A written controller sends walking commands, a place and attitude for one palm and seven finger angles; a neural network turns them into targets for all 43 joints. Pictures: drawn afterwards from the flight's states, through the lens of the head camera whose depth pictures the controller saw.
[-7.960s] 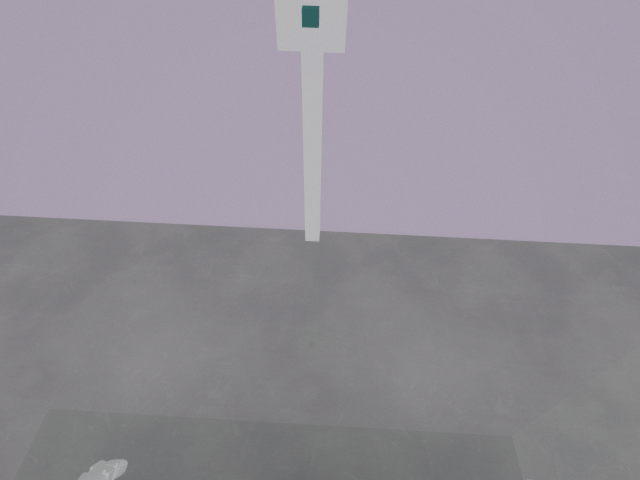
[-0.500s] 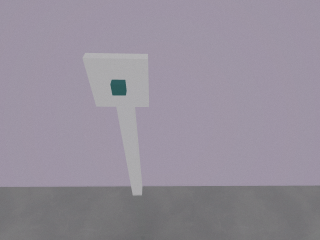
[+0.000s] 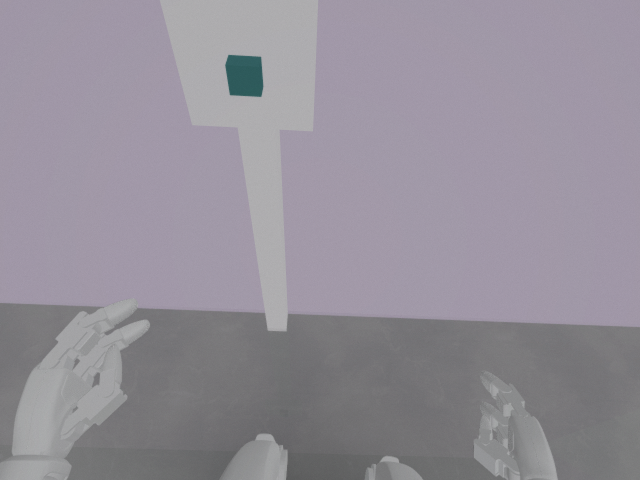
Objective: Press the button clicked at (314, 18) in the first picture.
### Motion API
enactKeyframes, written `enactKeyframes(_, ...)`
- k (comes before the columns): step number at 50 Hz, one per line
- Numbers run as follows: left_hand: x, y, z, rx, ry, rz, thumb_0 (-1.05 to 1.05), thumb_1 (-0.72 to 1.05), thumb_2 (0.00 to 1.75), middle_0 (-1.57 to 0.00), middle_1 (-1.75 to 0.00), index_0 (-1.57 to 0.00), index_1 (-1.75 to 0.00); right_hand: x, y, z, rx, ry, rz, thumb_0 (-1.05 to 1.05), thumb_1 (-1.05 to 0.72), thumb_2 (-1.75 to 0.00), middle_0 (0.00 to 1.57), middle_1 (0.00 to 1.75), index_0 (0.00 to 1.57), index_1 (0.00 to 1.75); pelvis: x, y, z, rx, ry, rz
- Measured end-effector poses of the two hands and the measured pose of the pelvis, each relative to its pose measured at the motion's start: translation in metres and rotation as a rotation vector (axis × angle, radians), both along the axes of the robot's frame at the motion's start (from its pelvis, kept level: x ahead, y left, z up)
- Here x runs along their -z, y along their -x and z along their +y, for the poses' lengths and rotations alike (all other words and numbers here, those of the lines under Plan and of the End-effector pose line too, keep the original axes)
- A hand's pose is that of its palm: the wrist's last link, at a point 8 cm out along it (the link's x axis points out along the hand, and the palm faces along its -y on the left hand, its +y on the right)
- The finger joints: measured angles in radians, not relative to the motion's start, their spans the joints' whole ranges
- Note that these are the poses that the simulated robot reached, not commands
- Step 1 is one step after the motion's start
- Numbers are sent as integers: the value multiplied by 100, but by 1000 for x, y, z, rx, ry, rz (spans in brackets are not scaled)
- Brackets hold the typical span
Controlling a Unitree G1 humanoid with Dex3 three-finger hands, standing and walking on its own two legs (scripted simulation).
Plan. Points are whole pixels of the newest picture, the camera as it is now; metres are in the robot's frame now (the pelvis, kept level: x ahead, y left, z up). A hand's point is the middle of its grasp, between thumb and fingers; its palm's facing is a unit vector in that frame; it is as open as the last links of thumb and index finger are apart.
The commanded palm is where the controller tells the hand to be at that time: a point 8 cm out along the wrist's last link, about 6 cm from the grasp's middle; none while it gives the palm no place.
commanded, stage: raise the hand and make a fist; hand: left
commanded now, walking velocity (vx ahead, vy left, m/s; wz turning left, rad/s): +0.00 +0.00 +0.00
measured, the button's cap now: (245, 74) +0.56 +0.15 +0.19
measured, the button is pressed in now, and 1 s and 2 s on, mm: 0 0 0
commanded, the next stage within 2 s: aim a knuckle at the button in 1.68 s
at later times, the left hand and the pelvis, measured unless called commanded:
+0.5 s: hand (126, 350) +0.23 +0.22 +0.09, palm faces +0.08 -0.99 -0.06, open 3.2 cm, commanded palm +0.19 +0.27 +0.10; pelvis +0.04 -0.02 +0.02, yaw +1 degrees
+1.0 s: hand (118, 304) +0.25 +0.21 +0.15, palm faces +0.07 -1.00 -0.05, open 3.1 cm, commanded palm +0.22 +0.26 +0.16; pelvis +0.04 -0.01 +0.05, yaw +1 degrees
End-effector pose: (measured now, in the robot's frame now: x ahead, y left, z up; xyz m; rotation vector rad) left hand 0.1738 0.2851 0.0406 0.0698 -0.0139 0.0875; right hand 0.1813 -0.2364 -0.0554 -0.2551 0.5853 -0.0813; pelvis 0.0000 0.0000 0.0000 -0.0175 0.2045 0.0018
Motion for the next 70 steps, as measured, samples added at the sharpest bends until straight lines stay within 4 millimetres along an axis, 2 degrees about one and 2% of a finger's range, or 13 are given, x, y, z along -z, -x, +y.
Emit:
enactKeyframes(3,16,6,-2,7,50,50,1,90,90,-50,-62,-50,-62,10,-14,3,-24,-3,-28,1,-90,-90,21,30,20,30,14,2,-4,-8,9,8)
enactKeyframes(5,15,8,-5,-3,66,78,1,90,90,-55,-68,-55,-68,11,-20,6,-30,-8,-34,1,-90,-90,21,30,20,30,15,-1,-7,-14,17,4)
enactKeyframes(9,-8,7,-13,-20,41,72,2,90,90,-66,-79,-66,-80,5,-25,12,-23,-20,-27,1,-90,-90,21,30,20,30,7,-9,-12,-25,31,-5)
enactKeyframes(13,-26,-4,-15,-20,16,61,2,90,90,-77,-91,-77,-92,1,-25,11,-11,-31,-2,1,-90,-90,21,30,20,30,-3,-18,-17,-34,38,-8)
enactKeyframes(19,-37,-21,-12,-2,16,103,2,90,90,-93,-109,-93,-110,-3,-22,-3,29,-30,29,1,-90,-89,21,30,20,30,-12,-28,-20,-28,32,-10)
enactKeyframes(25,-52,-28,-15,-2,16,79,2,90,90,-110,-127,-110,-128,-11,-20,-18,64,-10,33,1,-90,-90,21,30,20,30,-20,-37,-20,-22,22,-22)
enactKeyframes(32,-65,-33,-19,1,18,60,2,90,90,-124,-143,-124,-143,-22,-25,-22,70,-1,19,1,-90,-90,20,30,20,29,-28,-42,-19,-22,17,-44)
enactKeyframes(50,-108,-50,-20,13,21,3,2,90,90,-130,-150,-130,-150,-43,-35,10,1,-54,-44,1,-90,-90,21,30,20,30,-46,-43,-11,-25,13,-122)
enactKeyframes(65,-146,-67,-23,20,12,-43,2,90,90,-130,-150,-131,-150,-54,-32,11,-6,-59,-61,1,-90,-90,21,30,20,30,-58,-40,-9,-23,3,-184)
enactKeyframes(70,-149,-70,-25,11,23,-26,2,90,90,-130,-150,-131,-150,-58,-32,10,-3,-65,-68,1,-90,-90,21,30,20,30,-61,-40,-10,-19,-1,-194)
